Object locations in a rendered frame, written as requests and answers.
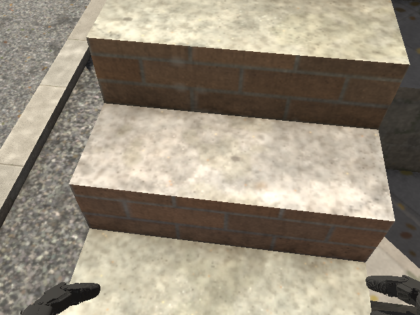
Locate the robot left hand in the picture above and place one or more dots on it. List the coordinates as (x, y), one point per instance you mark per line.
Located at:
(60, 297)

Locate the robot right hand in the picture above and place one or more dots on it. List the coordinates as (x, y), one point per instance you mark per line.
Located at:
(404, 288)

